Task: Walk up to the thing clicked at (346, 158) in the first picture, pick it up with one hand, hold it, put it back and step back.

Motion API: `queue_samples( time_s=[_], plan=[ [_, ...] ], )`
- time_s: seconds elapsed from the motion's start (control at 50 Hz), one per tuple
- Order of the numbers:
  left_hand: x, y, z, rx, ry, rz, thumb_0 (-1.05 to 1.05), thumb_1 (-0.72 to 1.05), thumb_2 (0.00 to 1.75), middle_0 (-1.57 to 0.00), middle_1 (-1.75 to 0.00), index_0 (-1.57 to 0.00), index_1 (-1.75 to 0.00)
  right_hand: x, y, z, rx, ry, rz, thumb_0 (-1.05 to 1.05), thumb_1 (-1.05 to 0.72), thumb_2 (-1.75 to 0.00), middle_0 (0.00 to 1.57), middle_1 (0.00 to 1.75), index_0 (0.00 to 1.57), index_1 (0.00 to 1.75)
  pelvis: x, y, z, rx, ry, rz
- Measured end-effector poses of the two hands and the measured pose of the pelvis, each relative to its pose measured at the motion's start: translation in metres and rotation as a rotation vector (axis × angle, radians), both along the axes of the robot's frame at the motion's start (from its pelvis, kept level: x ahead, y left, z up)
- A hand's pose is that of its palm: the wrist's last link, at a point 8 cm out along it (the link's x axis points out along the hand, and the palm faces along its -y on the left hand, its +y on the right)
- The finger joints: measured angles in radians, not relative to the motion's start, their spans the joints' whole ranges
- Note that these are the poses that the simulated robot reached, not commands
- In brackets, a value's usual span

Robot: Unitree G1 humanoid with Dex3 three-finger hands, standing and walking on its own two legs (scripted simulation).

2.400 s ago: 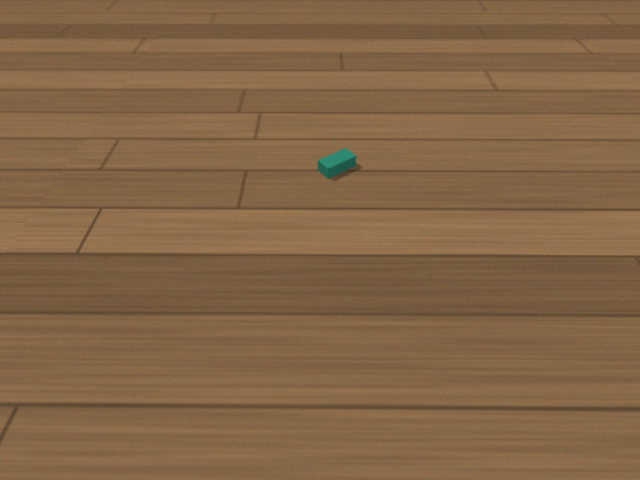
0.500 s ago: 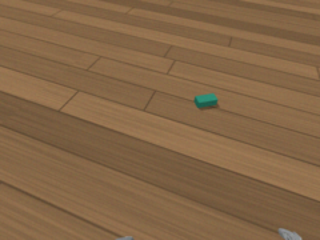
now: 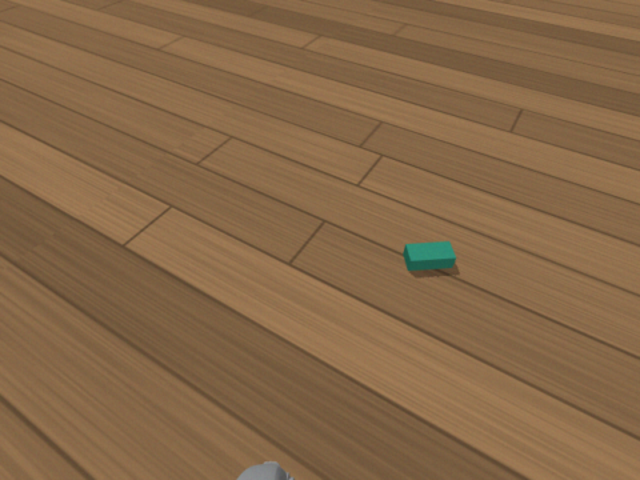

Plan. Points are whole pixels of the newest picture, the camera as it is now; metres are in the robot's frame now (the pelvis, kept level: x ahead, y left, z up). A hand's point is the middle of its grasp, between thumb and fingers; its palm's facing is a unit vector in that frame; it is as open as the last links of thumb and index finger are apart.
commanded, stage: walk up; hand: left
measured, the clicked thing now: (428, 256) +1.08 -0.32 -0.73
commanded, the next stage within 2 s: none
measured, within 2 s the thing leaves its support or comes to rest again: neither
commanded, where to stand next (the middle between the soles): +0.76 -0.69 m, yaw +10 degrees
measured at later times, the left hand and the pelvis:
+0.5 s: hand (265, 391) +0.28 +0.13 -0.15, palm faces +0.02 -0.93 -0.37, open 7.4 cm; pelvis +0.19 -0.18 -0.03, yaw +3 degrees
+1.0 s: hand (368, 357) +0.37 -0.03 -0.17, palm faces +0.04 -0.96 -0.28, open 7.4 cm; pelvis +0.34 -0.31 -0.02, yaw +5 degrees
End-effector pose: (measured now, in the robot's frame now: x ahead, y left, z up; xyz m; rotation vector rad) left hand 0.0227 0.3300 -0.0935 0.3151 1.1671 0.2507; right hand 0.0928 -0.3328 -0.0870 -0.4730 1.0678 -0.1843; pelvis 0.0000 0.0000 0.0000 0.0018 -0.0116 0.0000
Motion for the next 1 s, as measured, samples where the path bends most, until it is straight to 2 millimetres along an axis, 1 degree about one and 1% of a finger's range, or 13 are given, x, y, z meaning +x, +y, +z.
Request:
queue_samples(
  time_s=[0.08,0.14,0.2,0.26,0.38,0.44,0.5,0.54,0.58,0.7,0.8,0.88,1.0],
  plan=[
    [0.01,-0.019,-0.014,-0.027,0.053,0.04,0.01,0.9,0.9,-0.21,-0.3,-0.21,-0.3,0.053,-0.005,0.008,-0.001,-0.018,0.062,0.0,-0.91,-0.9,0.21,0.3,0.2,0.3,0.036,-0.02,-0.001,-0.004,0.0,0.022],
    [0.031,-0.032,-0.034,-0.046,0.07,0.044,0.01,0.9,0.9,-0.21,-0.3,-0.2,-0.3,0.084,-0.016,0.004,-0.034,-0.061,0.084,0.0,-0.91,-0.9,0.21,0.3,0.21,0.3,0.064,-0.029,-0.016,-0.007,-0.01,0.032],
    [0.065,-0.052,-0.046,-0.064,0.075,0.02,0.01,0.9,0.9,-0.21,-0.3,-0.2,-0.3,0.097,-0.034,0.004,-0.055,-0.083,0.045,0.0,-0.9,-0.9,0.21,0.3,0.21,0.3,0.085,-0.043,-0.022,0.018,-0.026,0.041],
    [0.107,-0.073,-0.046,-0.079,0.035,-0.009,0.01,0.9,0.9,-0.21,-0.3,-0.2,-0.3,0.101,-0.057,0.01,-0.07,-0.073,0.006,0.0,-0.9,-0.9,0.21,0.3,0.21,0.3,0.105,-0.062,-0.018,0.036,-0.034,0.04],
    [0.188,-0.113,-0.033,-0.072,-0.06,-0.052,0.01,0.91,0.9,-0.21,-0.3,-0.2,-0.3,0.106,-0.119,0.012,-0.097,0.0,-0.01,0.0,-0.9,-0.9,0.21,0.3,0.21,0.3,0.142,-0.111,-0.017,0.039,-0.031,0.046],
    [0.223,-0.136,-0.025,-0.043,-0.084,-0.066,0.01,0.91,0.9,-0.21,-0.3,-0.2,-0.3,0.114,-0.16,0.005,-0.105,0.032,-0.031,0.0,-0.9,-0.9,0.21,0.3,0.21,0.3,0.163,-0.142,-0.021,0.038,-0.025,0.05],
    [0.25,-0.16,-0.02,0.006,-0.117,-0.056,0.01,0.91,0.9,-0.21,-0.3,-0.2,-0.3,0.132,-0.207,-0.011,-0.124,0.069,-0.048,0.0,-0.9,-0.9,0.21,0.3,0.21,0.3,0.187,-0.177,-0.032,0.01,-0.026,0.061],
    [0.257,-0.177,-0.017,0.029,-0.137,-0.042,0.01,0.91,0.9,-0.21,-0.3,-0.2,-0.3,0.15,-0.229,-0.02,-0.135,0.096,-0.069,0.01,-0.9,-0.9,0.21,0.3,0.21,0.3,0.199,-0.195,-0.035,0.004,-0.023,0.073],
    [0.256,-0.194,-0.011,0.029,-0.128,-0.012,0.01,0.91,0.9,-0.21,-0.3,-0.2,-0.3,0.172,-0.239,-0.02,-0.123,0.102,-0.066,0.01,-0.9,-0.9,0.21,0.3,0.21,0.3,0.21,-0.208,-0.028,0.004,-0.023,0.081],
    [0.246,-0.234,-0.005,0.01,-0.038,0.059,0.01,0.9,0.9,-0.21,-0.3,-0.21,-0.3,0.241,-0.245,-0.008,-0.058,0.066,0.032,0.01,-0.91,-0.9,0.21,0.3,0.2,0.3,0.247,-0.239,-0.008,-0.001,-0.013,0.089],
    [0.25,-0.259,-0.02,-0.028,0.022,0.101,0.01,0.9,0.9,-0.21,-0.3,-0.21,-0.3,0.285,-0.248,0.0,-0.05,0.054,0.09,0.0,-0.91,-0.9,0.21,0.3,0.21,0.3,0.283,-0.26,-0.007,-0.006,-0.014,0.107],
    [0.277,-0.281,-0.043,-0.059,0.048,0.088,0.01,0.9,0.9,-0.21,-0.3,-0.2,-0.3,0.305,-0.268,-0.002,-0.093,0.02,0.084,0.0,-0.9,-0.9,0.21,0.3,0.21,0.3,0.307,-0.274,-0.021,0.01,-0.02,0.118],
    [0.336,-0.319,-0.046,-0.091,0.038,0.021,0.01,0.9,0.9,-0.21,-0.3,-0.2,-0.3,0.318,-0.314,0.013,-0.125,0.014,0.012,0.0,-0.9,-0.9,0.21,0.3,0.21,0.3,0.337,-0.31,-0.016,0.033,-0.026,0.097]
  ],
)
